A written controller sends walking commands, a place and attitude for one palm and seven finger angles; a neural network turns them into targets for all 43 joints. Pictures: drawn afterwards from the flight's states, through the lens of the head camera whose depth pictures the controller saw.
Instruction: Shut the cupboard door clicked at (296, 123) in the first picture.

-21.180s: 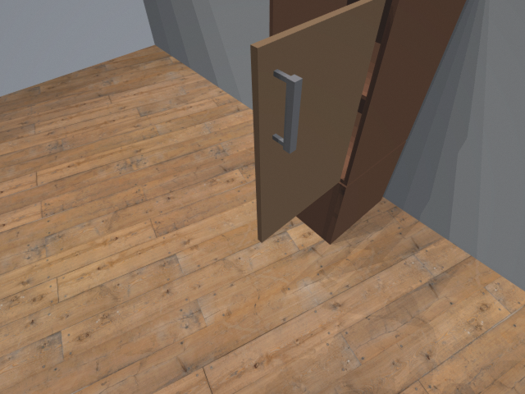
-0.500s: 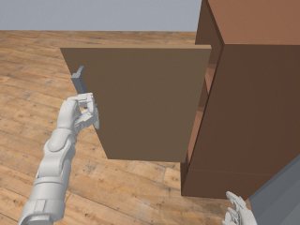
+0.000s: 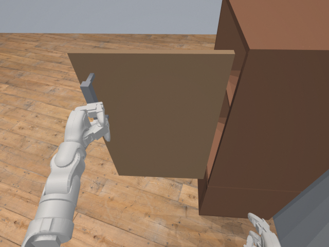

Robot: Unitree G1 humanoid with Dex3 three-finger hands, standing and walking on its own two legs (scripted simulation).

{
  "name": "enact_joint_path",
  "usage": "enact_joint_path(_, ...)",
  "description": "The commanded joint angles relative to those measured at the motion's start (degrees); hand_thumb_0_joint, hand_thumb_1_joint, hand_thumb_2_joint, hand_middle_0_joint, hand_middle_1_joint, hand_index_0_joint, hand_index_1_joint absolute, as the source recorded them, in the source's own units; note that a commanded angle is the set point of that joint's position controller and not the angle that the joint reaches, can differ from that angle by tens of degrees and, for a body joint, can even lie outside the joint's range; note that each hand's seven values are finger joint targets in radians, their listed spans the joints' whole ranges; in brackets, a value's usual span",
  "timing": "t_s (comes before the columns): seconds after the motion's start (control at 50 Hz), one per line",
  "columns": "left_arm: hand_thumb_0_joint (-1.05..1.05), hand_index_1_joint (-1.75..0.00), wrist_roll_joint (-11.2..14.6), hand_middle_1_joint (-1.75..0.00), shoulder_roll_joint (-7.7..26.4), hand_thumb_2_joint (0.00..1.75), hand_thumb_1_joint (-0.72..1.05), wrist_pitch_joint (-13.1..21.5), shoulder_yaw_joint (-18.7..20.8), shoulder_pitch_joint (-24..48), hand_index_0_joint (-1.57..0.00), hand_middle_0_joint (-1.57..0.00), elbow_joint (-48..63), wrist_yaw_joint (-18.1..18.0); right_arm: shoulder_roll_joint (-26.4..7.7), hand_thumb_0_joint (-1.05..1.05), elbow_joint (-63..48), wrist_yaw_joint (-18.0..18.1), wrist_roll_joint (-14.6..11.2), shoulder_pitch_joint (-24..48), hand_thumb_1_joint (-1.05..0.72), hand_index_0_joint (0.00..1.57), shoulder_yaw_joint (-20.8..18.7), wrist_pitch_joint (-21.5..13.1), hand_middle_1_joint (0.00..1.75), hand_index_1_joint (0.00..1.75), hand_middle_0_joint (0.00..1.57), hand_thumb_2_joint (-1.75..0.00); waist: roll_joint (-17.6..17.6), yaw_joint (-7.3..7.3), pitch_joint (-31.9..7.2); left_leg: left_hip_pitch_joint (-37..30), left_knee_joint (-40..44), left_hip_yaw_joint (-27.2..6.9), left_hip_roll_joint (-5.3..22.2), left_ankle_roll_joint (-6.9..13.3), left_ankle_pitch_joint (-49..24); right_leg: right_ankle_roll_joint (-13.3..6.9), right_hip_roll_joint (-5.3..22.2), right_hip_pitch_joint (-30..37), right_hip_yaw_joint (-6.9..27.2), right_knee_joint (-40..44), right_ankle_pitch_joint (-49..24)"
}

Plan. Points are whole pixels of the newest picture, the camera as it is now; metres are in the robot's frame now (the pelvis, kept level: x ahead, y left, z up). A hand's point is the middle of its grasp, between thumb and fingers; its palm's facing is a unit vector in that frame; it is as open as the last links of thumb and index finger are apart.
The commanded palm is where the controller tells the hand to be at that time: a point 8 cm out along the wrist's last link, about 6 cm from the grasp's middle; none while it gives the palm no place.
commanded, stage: push the door shut along its arc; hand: left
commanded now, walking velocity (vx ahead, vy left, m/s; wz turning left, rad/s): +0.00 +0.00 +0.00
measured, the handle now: (97, 104) +0.44 +0.21 +0.12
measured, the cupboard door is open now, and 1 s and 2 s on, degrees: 91 78 58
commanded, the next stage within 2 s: pull the fist back off the door in 1.86 s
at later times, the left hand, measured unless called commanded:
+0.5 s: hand (110, 112) +0.40 +0.16 +0.13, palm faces -0.08 -1.00 -0.05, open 3.1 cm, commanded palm +0.40 +0.20 +0.12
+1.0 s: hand (134, 95) +0.47 +0.11 +0.12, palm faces -0.26 -0.97 -0.03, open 3.1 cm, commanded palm +0.46 +0.17 +0.12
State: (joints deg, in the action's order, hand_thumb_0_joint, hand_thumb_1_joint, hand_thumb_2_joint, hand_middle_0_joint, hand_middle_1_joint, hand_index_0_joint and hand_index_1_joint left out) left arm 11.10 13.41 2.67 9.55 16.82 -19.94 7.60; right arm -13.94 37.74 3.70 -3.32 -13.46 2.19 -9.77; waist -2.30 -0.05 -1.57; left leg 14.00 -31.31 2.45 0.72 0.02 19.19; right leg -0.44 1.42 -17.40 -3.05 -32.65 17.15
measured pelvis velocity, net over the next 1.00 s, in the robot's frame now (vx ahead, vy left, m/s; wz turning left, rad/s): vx -0.01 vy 0.00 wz -0.02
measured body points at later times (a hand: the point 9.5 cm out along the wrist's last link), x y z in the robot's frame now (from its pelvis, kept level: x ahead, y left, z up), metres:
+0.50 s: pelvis -0.01 +0.00 +0.00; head +0.02 -0.01 +0.45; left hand +0.40 +0.22 +0.13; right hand +0.12 -0.25 -0.11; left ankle -0.03 +0.12 -0.73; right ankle +0.00 -0.11 -0.73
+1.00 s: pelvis -0.01 +0.00 -0.01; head +0.06 -0.01 +0.43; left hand +0.48 +0.16 +0.13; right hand +0.00 -0.27 -0.13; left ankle -0.03 +0.12 -0.73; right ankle +0.00 -0.11 -0.73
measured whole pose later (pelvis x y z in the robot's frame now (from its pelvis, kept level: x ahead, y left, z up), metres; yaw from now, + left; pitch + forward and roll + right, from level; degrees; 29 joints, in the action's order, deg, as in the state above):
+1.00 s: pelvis -0.01 +0.00 -0.01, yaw -1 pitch +11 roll +0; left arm 8.4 23.3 13.4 14.9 53.1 -63.9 20.8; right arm -16.7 40.6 3.2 -1.4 -22.1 1.2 -7.2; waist -1.6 8.6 -2.3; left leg 28.2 -38.1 3.4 1.1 0.5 20.6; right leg -0.3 1.3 -31.6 -2.0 -38.4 17.5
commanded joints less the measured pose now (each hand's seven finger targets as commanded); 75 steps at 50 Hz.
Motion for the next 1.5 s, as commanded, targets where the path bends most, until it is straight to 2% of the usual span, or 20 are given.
enact_joint_path(0.0,0.00,-1.50,0.68,-1.50,9.28,0.90,0.90,4.40,2.39,20.39,-1.30,-1.30,13.28,-0.14,-6.99,0.00,-8.39,0.07,-0.09,4.11,-0.90,0.20,-2.78,-2.97,0.30,0.30,0.20,-0.90,2.93,0.41,-14.77,-4.00,2.78,-0.79,-0.12,0.80,-19.32,-0.39,-0.28,7.42,0.05,2.64,-20.63)
enact_joint_path(0.24,0.00,-1.50,0.90,-1.50,10.83,0.90,0.90,5.30,2.11,31.57,-1.30,-1.30,2.96,2.92,-7.50,0.00,-7.14,0.40,-0.26,2.69,-0.90,0.20,-2.58,-1.40,0.30,0.30,0.20,-0.90,3.33,1.75,-14.68,-3.41,2.49,-1.33,-0.26,0.88,-18.27,-0.83,-0.25,5.20,0.39,2.42,-19.52)
enact_joint_path(0.26,0.00,-1.50,0.85,-1.50,9.50,0.90,0.90,5.74,0.26,34.38,-1.30,-1.30,3.21,3.39,-7.42,0.00,-7.03,0.37,-0.36,2.66,-0.90,0.20,-2.51,-1.34,0.30,0.30,0.20,-0.90,1.26,2.47,-14.64,-3.98,2.28,-1.31,-0.35,0.82,-18.06,-0.88,-0.28,4.16,0.54,2.38,-19.21)
enact_joint_path(0.3,0.00,-1.50,0.70,-1.50,10.88,0.90,0.90,6.18,0.69,37.38,-1.30,-1.30,-0.24,3.63,-7.97,0.00,-6.39,0.61,-0.27,1.68,-0.90,0.20,-2.69,-1.08,0.30,0.30,0.20,-0.90,3.74,3.23,-13.77,-3.17,2.15,-1.81,-0.21,0.97,-16.54,-0.80,-0.27,3.46,0.41,2.57,-17.33)
enact_joint_path(0.36,0.00,-1.50,0.82,-1.50,10.35,0.90,0.90,6.97,-0.54,42.51,-1.30,-1.30,-5.17,4.77,-8.27,0.00,-5.55,0.69,-0.39,1.08,-0.90,0.20,-2.55,-0.81,0.30,0.30,0.20,-0.90,2.51,4.17,-12.71,-2.32,2.09,-2.13,-0.45,1.04,-13.01,-1.05,-0.50,0.74,0.61,2.61,-13.82)
enact_joint_path(0.46,0.00,-1.50,0.96,-1.50,10.38,0.90,0.90,9.00,-1.62,50.26,-1.30,-1.30,-13.84,7.44,-9.10,0.00,-3.95,0.80,-0.20,-1.55,-0.90,0.20,-2.90,-0.64,0.30,0.30,0.20,-0.90,2.94,5.79,-15.25,-1.32,0.85,-2.40,-0.83,1.29,-12.18,-1.17,-0.59,-0.92,0.83,1.61,-13.47)
enact_joint_path(0.5,0.00,-1.50,0.87,-1.50,13.31,0.90,0.90,10.00,0.39,51.91,-1.30,-1.30,-16.54,8.35,-9.67,0.00,-3.32,0.81,0.18,-3.05,-0.90,0.20,-3.06,-0.49,0.30,0.30,0.20,-0.90,2.52,5.72,-17.02,-0.79,0.16,-2.62,-0.99,1.35,-12.76,-1.28,-0.44,-0.21,1.00,1.07,-14.07)
enact_joint_path(0.58,0.00,-1.50,1.00,-1.50,11.67,0.90,0.90,11.85,-1.32,56.80,-1.30,-1.30,-21.16,10.58,-9.96,0.00,-2.57,0.53,0.24,-4.88,-0.90,0.20,-3.32,-0.59,0.30,0.30,0.20,-0.90,2.14,7.27,-17.41,-0.05,-0.91,-2.88,-0.95,1.23,-12.60,-1.25,-0.71,-3.20,0.90,0.06,-14.38)
enact_joint_path(0.64,0.00,-1.50,1.10,-1.50,15.72,0.90,0.90,12.74,2.06,58.01,-1.30,-1.30,-24.63,11.13,-10.70,0.00,-2.09,0.43,0.57,-6.68,-0.90,0.20,-3.52,-0.40,0.30,0.30,0.20,-0.90,3.09,6.99,-18.58,1.71,-1.39,-2.97,-0.95,1.31,-12.34,-1.24,-0.82,-2.84,1.19,-0.48,-14.29)
enact_joint_path(0.68,0.00,-1.50,0.72,-1.50,14.53,0.90,0.90,13.42,0.77,60.64,-1.30,-1.30,-24.63,11.72,-10.57,0.00,-2.11,0.26,0.68,-7.46,-0.90,0.20,-3.69,-0.42,0.30,0.30,0.20,-0.90,2.13,7.73,-20.12,1.31,-1.94,-2.84,-0.92,1.34,-13.73,-1.14,-0.89,-3.31,1.28,-1.12,-15.87)
enact_joint_path(0.84,0.00,-1.50,-0.63,-1.50,21.86,0.90,0.90,14.42,6.23,64.24,-1.30,-1.30,-30.28,11.80,-11.38,0.00,-1.68,0.02,1.31,-10.88,-0.90,0.20,-3.85,0.35,0.30,0.30,0.20,-0.90,2.08,8.00,-20.69,5.66,-2.59,-2.40,-0.80,1.47,-12.54,-0.89,-1.08,-3.13,2.04,-1.83,-15.73)
enact_joint_path(0.9,0.00,-1.50,-1.08,-1.50,24.41,0.90,0.90,14.78,8.30,63.49,-1.30,-1.30,-31.60,12.23,-11.71,0.00,-1.69,0.01,1.75,-12.54,-0.90,0.20,-4.26,0.78,0.30,0.30,0.20,-0.90,2.75,7.89,-23.85,5.49,-3.31,-2.19,-0.53,1.60,-14.89,-0.81,-1.17,-1.40,1.95,-2.52,-18.26)
enact_joint_path(0.98,0.00,-1.50,-1.69,-1.50,25.24,0.90,0.90,14.47,9.09,63.77,-1.30,-1.30,-32.62,13.45,-11.72,0.00,-2.26,-0.31,1.87,-13.51,-0.90,0.20,-4.38,1.20,0.30,0.30,0.20,-0.90,2.08,8.02,-24.51,6.55,-4.03,-1.65,-0.71,1.66,-16.96,-0.76,-1.44,-1.11,2.31,-3.04,-21.92)
enact_joint_path(1.0,0.00,-1.50,-1.46,-1.50,24.30,0.90,0.90,14.38,8.21,63.44,-1.30,-1.30,-32.98,13.82,-11.71,0.00,-2.17,-0.17,1.93,-14.08,-0.90,0.20,-4.64,1.69,0.30,0.30,0.20,-0.90,3.92,8.60,-24.25,6.70,-4.07,-1.54,-0.48,1.88,-17.42,-0.50,-1.49,-0.77,2.00,-2.89,-22.52)
enact_joint_path(1.06,0.00,-1.50,-1.53,-1.50,23.78,0.90,0.90,14.29,7.30,67.25,-1.30,-1.30,-30.86,14.90,-11.76,0.00,-2.18,-0.19,1.91,-14.35,-0.90,0.20,-4.76,1.85,0.30,0.30,0.20,-0.90,0.79,9.30,-25.17,5.28,-4.51,-1.45,-0.71,1.81,-17.39,-0.55,-1.70,-2.36,2.20,-2.59,-22.48)
enact_joint_path(1.18,0.00,-1.50,-1.04,-1.50,20.23,0.90,0.90,13.21,3.64,72.34,-1.30,-1.30,-32.97,16.68,-11.89,0.00,-0.72,0.17,2.15,-15.23,-0.90,0.20,-4.76,2.06,0.30,0.30,0.20,-0.90,0.38,11.61,-24.18,3.29,-5.42,-2.16,-0.67,2.00,-17.26,-0.60,-2.18,-6.77,1.63,-2.13,-20.77)
enact_joint_path(1.22,0.00,-1.50,-0.79,-1.50,21.60,0.90,0.90,13.24,4.25,75.11,-1.30,-1.30,-33.15,16.95,-12.24,0.00,0.13,0.39,2.35,-15.85,-0.90,0.20,-4.66,2.14,0.30,0.30,0.20,-0.90,-0.72,11.88,-24.10,2.82,-5.60,-2.76,-0.63,1.95,-18.01,-0.74,-2.28,-7.75,1.40,-2.33,-20.55)
enact_joint_path(1.4,0.00,-1.50,-0.15,-1.50,15.40,0.90,0.90,12.65,-1.28,83.00,-1.30,-1.30,-36.64,17.95,-12.69,0.00,2.28,0.67,2.84,-16.33,-0.90,0.20,-4.44,1.31,0.30,0.30,0.20,-0.90,-2.85,14.64,-24.27,1.04,-7.36,-4.13,-0.70,1.89,-17.03,-1.08,-2.47,-15.09,0.48,-3.50,-16.25)
enact_joint_path(1.44,0.00,-1.50,-0.55,-1.50,15.85,0.90,0.90,12.50,-1.07,84.06,-1.30,-1.30,-37.44,18.10,-12.94,0.00,2.69,0.61,3.04,-16.52,-0.90,0.20,-4.55,1.06,0.30,0.30,0.20,-0.90,-1.75,14.95,-26.03,0.30,-7.99,-4.71,-0.57,1.77,-17.69,-1.03,-2.62,-16.14,0.50,-3.96,-16.12)
enact_joint_path(1.48,0.00,-1.50,-0.58,-1.50,13.63,0.90,0.90,11.98,-2.69,85.55,-1.30,-1.30,-39.54,18.11,-13.10,0.00,3.41,0.69,3.07,-16.63,-0.90,0.20,-4.43,0.92,0.30,0.30,0.20,-0.90,-1.06,15.95,-23.46,1.77,-7.99,-4.93,-0.38,1.74,-15.24,-0.99,-2.58,-18.59,0.20,-4.02,-13.64)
